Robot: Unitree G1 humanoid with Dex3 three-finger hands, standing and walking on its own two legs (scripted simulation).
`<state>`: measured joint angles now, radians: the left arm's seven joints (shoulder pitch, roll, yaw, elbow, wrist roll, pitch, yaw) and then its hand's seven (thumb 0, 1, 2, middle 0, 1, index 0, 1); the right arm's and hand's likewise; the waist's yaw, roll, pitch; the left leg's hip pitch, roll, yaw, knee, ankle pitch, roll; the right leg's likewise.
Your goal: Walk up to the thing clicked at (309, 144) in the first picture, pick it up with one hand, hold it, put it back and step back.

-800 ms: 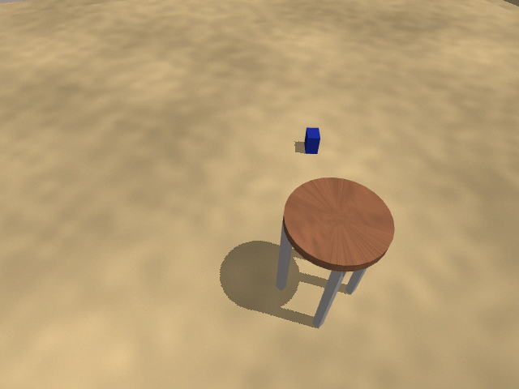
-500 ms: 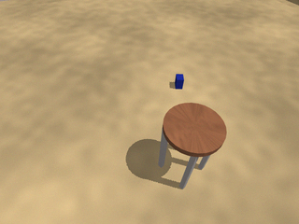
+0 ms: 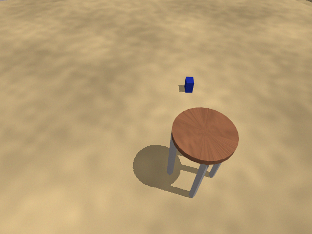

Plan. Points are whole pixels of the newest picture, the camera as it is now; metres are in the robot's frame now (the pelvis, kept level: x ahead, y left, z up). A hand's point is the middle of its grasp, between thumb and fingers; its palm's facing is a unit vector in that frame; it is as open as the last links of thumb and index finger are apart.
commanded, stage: stand
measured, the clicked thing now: (189, 84) +1.49 -0.32 -0.73
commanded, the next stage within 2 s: walk up in 0.32 s
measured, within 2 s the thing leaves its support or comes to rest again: neither
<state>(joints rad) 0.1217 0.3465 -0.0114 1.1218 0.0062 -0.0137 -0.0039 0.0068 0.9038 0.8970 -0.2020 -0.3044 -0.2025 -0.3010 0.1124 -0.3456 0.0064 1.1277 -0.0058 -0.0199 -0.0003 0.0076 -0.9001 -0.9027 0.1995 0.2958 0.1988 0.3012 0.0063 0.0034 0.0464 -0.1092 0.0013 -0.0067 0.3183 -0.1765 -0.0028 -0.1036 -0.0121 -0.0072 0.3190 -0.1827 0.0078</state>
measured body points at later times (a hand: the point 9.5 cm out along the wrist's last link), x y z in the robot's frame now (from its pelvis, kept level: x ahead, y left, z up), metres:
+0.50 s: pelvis -0.01 -0.03 -0.01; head +0.04 -0.02 +0.44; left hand +0.08 +0.31 -0.12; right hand +0.08 -0.33 -0.14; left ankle +0.00 +0.12 -0.75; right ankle -0.02 -0.14 -0.74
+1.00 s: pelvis +0.00 -0.04 -0.03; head +0.02 +0.00 +0.42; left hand -0.12 +0.26 -0.15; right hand +0.28 -0.24 -0.11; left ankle -0.04 +0.09 -0.75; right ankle +0.05 -0.15 -0.71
